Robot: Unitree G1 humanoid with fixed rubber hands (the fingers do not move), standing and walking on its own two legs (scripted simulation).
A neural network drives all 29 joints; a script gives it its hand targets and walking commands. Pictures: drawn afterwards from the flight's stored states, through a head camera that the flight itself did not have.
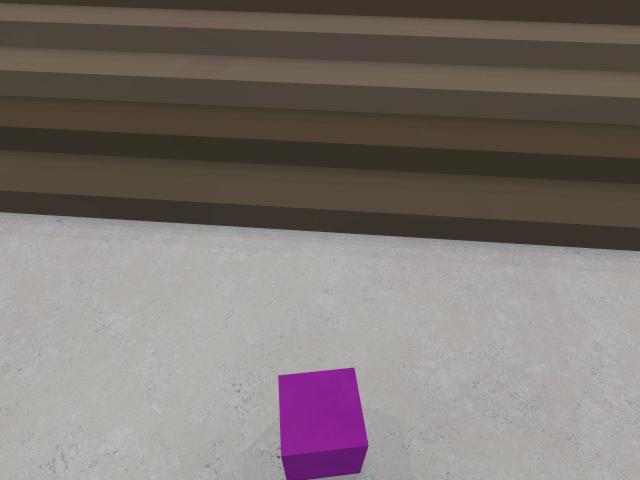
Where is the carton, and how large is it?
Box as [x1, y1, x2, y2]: [278, 368, 368, 479]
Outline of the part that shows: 354,368 278,375 281,457 286,479 308,479 355,473 360,471 368,445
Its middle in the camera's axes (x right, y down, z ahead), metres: +0.00 +0.52 +1.07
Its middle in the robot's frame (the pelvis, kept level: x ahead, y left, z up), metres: +0.43 +0.01 -0.66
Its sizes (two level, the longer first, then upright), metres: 0.210 0.200 0.250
